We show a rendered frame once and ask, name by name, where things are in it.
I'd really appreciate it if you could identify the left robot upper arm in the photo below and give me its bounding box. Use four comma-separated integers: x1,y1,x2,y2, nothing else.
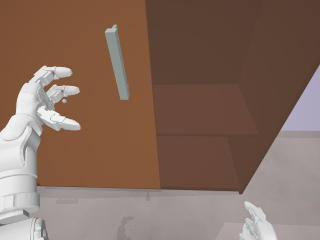
0,217,49,240

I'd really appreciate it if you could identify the left robot hand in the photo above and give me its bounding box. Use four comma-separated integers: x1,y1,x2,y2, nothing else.
15,66,81,131

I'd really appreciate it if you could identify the wardrobe door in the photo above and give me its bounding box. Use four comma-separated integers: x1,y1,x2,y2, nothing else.
0,0,161,189

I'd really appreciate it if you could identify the right robot hand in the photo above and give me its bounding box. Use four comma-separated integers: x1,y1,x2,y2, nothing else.
239,201,278,240

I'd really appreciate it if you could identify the handle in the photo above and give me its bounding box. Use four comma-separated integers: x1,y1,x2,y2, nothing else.
104,25,130,100

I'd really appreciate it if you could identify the left robot forearm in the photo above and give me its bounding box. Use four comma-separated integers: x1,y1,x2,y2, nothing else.
0,114,43,227

